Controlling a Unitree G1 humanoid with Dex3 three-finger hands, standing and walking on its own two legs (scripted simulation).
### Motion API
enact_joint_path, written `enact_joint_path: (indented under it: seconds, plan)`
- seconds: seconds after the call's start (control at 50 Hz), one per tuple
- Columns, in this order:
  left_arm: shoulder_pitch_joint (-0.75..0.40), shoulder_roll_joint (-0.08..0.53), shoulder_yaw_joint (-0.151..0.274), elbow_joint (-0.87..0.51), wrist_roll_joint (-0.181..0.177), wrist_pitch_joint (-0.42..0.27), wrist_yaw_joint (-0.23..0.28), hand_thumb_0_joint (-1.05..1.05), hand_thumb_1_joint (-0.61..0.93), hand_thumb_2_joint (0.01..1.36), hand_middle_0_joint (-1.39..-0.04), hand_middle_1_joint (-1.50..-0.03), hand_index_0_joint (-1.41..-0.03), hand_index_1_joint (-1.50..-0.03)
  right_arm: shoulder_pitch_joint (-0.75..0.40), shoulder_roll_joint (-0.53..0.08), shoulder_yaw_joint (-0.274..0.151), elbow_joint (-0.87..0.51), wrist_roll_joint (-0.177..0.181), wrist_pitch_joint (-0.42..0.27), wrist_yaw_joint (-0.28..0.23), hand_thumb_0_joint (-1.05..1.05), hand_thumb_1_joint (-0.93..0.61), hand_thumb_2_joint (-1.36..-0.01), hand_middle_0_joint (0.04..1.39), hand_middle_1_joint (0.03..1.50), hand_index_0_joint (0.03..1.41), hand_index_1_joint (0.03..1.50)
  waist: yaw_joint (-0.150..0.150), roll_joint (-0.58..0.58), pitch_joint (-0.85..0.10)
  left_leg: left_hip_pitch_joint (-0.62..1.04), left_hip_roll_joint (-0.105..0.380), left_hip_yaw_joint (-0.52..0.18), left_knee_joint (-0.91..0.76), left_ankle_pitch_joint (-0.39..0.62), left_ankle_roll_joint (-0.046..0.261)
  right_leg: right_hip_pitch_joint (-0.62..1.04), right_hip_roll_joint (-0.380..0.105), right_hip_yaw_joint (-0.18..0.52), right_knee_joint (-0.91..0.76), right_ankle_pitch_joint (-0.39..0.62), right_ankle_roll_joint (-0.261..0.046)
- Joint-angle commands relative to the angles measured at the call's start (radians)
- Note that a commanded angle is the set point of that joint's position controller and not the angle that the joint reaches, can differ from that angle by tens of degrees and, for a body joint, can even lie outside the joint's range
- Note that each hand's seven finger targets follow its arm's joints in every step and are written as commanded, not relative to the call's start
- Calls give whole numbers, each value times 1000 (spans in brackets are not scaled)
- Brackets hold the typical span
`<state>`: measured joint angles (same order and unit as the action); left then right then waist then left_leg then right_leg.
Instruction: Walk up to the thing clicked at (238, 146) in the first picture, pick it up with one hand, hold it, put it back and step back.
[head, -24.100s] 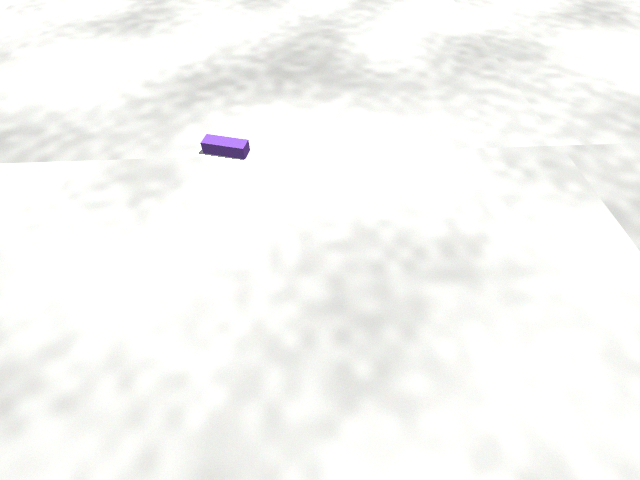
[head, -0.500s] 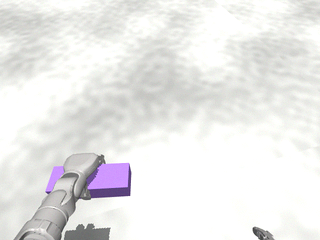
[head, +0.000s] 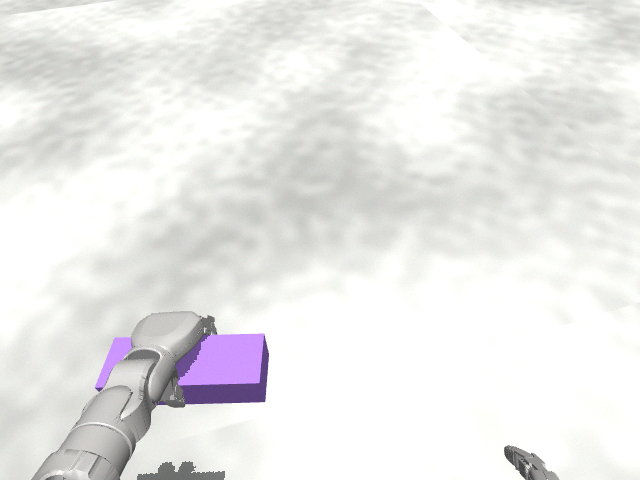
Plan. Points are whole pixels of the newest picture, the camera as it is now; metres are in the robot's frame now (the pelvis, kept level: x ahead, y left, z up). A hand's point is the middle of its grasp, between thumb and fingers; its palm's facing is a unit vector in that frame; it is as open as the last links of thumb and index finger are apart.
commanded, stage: hold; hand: left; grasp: from above
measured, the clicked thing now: (189, 369) +0.29 +0.22 -0.09
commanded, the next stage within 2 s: crouch in 1.02 s
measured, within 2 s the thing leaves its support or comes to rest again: neither
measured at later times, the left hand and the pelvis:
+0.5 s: hand (173, 368) +0.27 +0.22 -0.04, palm faces -0.48 -0.04 -0.88, open 10.6 cm; pelvis -0.01 +0.00 +0.00, yaw +0 degrees
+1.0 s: hand (175, 368) +0.27 +0.22 -0.04, palm faces -0.48 -0.04 -0.88, open 10.6 cm; pelvis -0.01 +0.00 +0.01, yaw +0 degrees
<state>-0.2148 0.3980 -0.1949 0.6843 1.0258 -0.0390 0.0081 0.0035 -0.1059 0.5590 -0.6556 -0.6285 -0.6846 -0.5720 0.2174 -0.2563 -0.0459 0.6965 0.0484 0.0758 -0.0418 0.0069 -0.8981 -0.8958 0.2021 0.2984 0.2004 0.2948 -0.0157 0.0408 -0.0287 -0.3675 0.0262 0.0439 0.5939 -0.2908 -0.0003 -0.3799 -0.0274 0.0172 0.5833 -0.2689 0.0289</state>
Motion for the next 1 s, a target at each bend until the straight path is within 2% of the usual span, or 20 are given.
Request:
enact_joint_path:
  seconds: [0.0,0.06,0.12,0.22,0.28,0.32,0.42,0.44,0.52,0.56,0.58,0.6,0.64,0.68,0.72,0.76,0.78,0.82,0.86,0.98]
  plan:
    - [-372,228,106,-251,-13,-10,44,0,652,947,-1013,-765,-1013,-767,-61,-140,-46,-121,1,-41,-16,0,-899,-900,200,300,199,300,-3,2,-280,170,-37,-19,-76,226,9,78,47,-19,-91,181,-33]
    - [-363,244,124,-264,-19,-12,44,0,673,935,-1027,-763,-1029,-763,-78,-138,-43,-131,2,-43,-18,0,-898,-899,200,300,199,300,6,-3,-265,165,-43,-14,-87,195,12,88,42,-15,-109,155,-32]
    - [-355,230,118,-256,-23,-11,41,0,657,918,-1005,-770,-1011,-766,-84,-138,-39,-133,2,-43,-19,0,-898,-899,200,300,199,300,-1,-9,-243,167,-40,-16,-101,161,12,76,44,-16,-119,122,-32]
    - [-363,246,125,-287,-22,-14,31,0,633,947,-1001,-764,-999,-767,-97,-137,-37,-132,3,-45,-24,0,-900,-900,200,300,200,300,10,13,-270,196,-37,-21,-106,194,8,92,45,-20,-119,143,-35]
    - [-352,235,120,-266,-23,-12,31,0,632,948,-1000,-779,-1001,-780,-103,-135,-34,-134,4,-46,-23,0,-902,-901,200,300,199,300,7,15,-239,192,-37,-19,-118,167,7,87,45,-19,-131,120,-37]
    - [-379,238,115,-300,-25,-11,29,0,635,945,-987,-809,-996,-802,-109,-135,-33,-138,5,-48,-24,0,-904,-902,199,300,199,300,10,-1,-269,202,-38,-19,-118,186,9,103,45,-19,-128,138,-36]
    - [-361,231,108,-298,-28,-5,10,0,628,940,-983,-794,-989,-789,-115,-131,-30,-134,7,-49,-26,0,-902,-901,200,300,199,300,14,-3,-258,209,-36,-19,-127,204,9,116,46,-20,-135,151,-36]
    - [-352,242,118,-285,-25,-4,7,0,623,942,-984,-787,-988,-785,-119,-130,-28,-136,7,-48,-26,0,-902,-902,199,300,199,300,12,-8,-238,200,-39,-17,-130,192,11,114,43,-17,-143,143,-35]
    - [-359,233,110,-290,-39,-13,-13,0,645,929,-991,-796,-1001,-788,-126,-126,-23,-139,7,-47,-30,0,-902,-901,199,300,199,300,8,-18,-217,195,-40,-16,-139,168,16,108,43,-14,-155,123,-32]
    - [-312,239,123,-274,-36,-18,-18,0,634,899,-974,-784,-987,-772,-122,-126,-24,-144,7,-46,-30,0,-900,-900,199,300,199,300,13,-21,-219,191,-40,-15,-144,163,18,122,41,-14,-158,116,-33]
    - [-332,242,123,-298,-35,-21,-22,0,625,917,-973,-785,-983,-776,-127,-125,-22,-147,8,-44,-31,0,-902,-901,200,300,199,300,18,-7,-226,198,-43,-13,-144,177,16,123,40,-12,-155,130,-35]
    - [-341,231,108,-295,-32,-24,-23,0,629,911,-965,-806,-981,-792,-131,-122,-21,-148,8,-44,-31,0,-904,-902,199,300,199,300,14,-7,-226,200,-42,-16,-143,181,14,119,41,-15,-155,128,-36]
    - [-320,240,126,-297,-28,-26,-16,0,615,927,-966,-801,-976,-793,-128,-126,-23,-147,7,-42,-31,0,-905,-902,199,300,199,300,20,-2,-232,211,-39,-19,-146,193,10,123,44,-19,-151,135,-39]
    - [-378,241,121,-331,-31,-29,-6,0,650,934,-987,-808,-999,-797,-127,-126,-24,-144,5,-43,-32,0,-902,-901,199,300,199,300,13,13,-255,225,-37,-21,-145,196,9,116,46,-20,-147,142,-39]
    - [-368,236,119,-286,-22,-26,7,0,651,954,-995,-814,-1004,-806,-122,-123,-22,-138,6,-43,-33,0,-903,-902,199,300,199,300,7,-6,-235,213,-40,-16,-143,180,13,113,43,-17,-155,129,-37]
    - [-376,254,137,-302,-21,-24,20,0,634,953,-985,-803,-993,-796,-121,-125,-24,-135,6,-42,-33,0,-901,-901,200,300,199,300,16,11,-266,226,-43,-11,-138,207,12,125,40,-14,-150,156,-35]
    - [-395,241,116,-300,-20,-23,22,0,647,956,-985,-823,-998,-812,-121,-122,-22,-133,6,-42,-34,0,-902,-901,199,300,199,300,9,3,-265,224,-41,-13,-136,207,12,123,41,-16,-151,155,-35]
    - [-380,261,138,-294,-18,-19,29,0,657,964,-1002,-820,-1012,-812,-126,-126,-26,-128,5,-41,-33,0,-904,-902,199,300,199,300,19,2,-267,226,-42,-13,-138,206,12,129,41,-16,-154,153,-35]
    - [-359,227,116,-286,-23,-12,30,0,654,992,-1007,-824,-1012,-821,-126,-124,-26,-131,5,-40,-31,0,-903,-902,199,300,199,300,16,8,-251,223,-40,-14,-145,203,9,120,41,-19,-153,152,-38]
    - [-362,241,117,-281,-21,-9,14,0,618,971,-987,-794,-987,-796,-125,-125,-28,-130,5,-38,-30,0,-905,-903,199,300,199,300,15,11,-258,233,-39,-17,-144,211,9,124,41,-19,-156,158,-38]
